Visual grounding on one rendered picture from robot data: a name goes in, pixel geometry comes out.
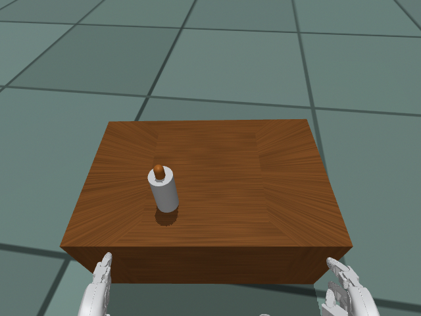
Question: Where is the left robot hand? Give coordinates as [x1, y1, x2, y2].
[78, 252, 112, 316]

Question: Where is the bottle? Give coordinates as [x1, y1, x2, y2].
[148, 165, 179, 213]

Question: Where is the right robot hand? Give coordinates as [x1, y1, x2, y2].
[322, 257, 380, 316]

